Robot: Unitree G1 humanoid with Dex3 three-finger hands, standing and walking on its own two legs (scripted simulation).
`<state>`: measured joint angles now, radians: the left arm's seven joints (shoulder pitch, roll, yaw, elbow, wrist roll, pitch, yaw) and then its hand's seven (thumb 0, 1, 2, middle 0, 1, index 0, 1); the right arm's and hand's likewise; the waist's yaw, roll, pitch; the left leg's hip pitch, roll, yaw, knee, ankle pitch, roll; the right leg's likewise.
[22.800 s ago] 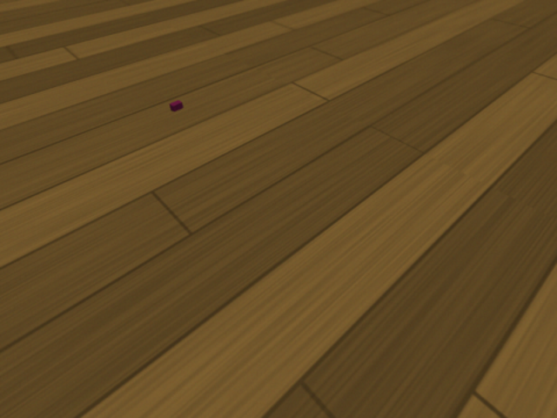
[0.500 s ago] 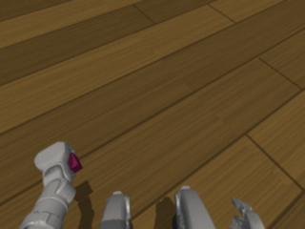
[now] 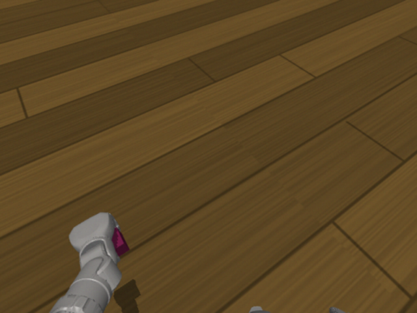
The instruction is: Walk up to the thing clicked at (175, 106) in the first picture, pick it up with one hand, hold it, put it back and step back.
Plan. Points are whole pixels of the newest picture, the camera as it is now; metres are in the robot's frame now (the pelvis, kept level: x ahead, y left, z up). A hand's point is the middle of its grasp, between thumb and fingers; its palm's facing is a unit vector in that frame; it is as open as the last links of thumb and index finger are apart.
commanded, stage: lift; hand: left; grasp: from above
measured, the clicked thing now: (107, 247) +0.32 +0.24 -0.12
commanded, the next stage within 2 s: hold in 0.22 s
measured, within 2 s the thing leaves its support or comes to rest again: neither
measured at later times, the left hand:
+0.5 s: hand (101, 231) +0.32 +0.22 -0.04, palm faces -0.37 -0.25 -0.90, open 7.7 cm
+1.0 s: hand (97, 230) +0.32 +0.22 -0.01, palm faces -0.36 -0.24 -0.90, open 7.8 cm
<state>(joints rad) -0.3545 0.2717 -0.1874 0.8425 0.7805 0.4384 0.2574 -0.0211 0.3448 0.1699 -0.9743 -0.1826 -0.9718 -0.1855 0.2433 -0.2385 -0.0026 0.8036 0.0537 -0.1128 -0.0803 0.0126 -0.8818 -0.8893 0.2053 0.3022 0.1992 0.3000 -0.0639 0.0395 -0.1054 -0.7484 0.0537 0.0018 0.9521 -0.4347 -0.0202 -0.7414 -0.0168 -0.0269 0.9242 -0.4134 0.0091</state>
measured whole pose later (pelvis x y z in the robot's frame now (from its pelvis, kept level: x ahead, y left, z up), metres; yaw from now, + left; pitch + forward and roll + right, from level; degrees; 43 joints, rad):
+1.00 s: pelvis +0.02 +0.00 +0.05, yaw +0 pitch +4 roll +0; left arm -0.34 0.22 -0.25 0.77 0.81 0.54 0.16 -0.02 0.33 0.28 -0.93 -0.21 -0.91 -0.24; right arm 0.21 -0.25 0.01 0.76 0.06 -0.08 0.02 0.01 -0.88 -0.89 0.20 0.30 0.20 0.30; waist -0.01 0.05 -0.05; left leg -0.34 0.03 0.03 0.56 -0.29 -0.02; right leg -0.35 -0.03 -0.01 0.57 -0.29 0.01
